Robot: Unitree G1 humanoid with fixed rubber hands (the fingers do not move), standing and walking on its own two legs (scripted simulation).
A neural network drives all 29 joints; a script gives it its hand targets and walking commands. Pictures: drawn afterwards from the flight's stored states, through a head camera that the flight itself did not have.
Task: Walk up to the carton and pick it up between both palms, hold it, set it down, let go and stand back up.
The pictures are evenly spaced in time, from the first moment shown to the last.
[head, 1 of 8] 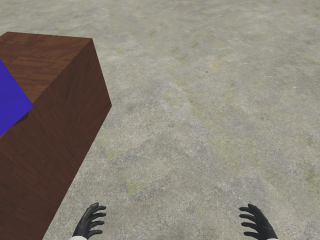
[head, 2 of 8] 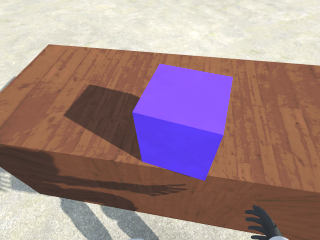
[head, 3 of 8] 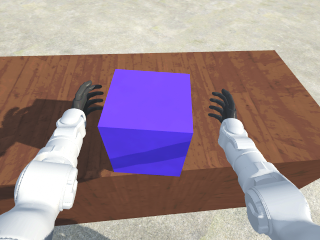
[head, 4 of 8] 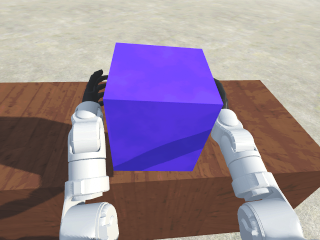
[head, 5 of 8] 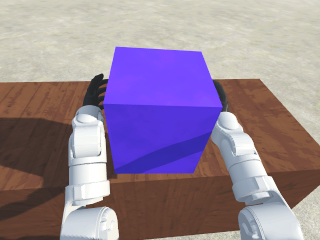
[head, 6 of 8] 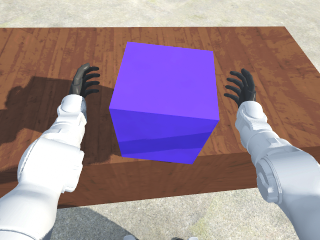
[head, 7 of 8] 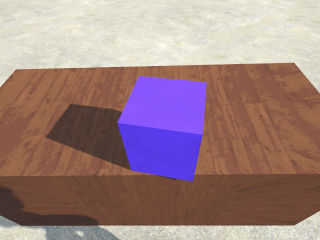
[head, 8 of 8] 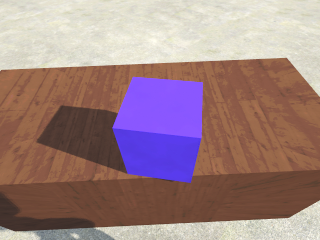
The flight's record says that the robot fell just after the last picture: no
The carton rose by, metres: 0.18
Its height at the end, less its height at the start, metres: +0.00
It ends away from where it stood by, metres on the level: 0.03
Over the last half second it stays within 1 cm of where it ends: yes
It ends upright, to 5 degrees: yes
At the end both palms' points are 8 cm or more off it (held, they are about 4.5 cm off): yes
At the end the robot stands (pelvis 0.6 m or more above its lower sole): yes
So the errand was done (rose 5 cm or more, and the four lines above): yes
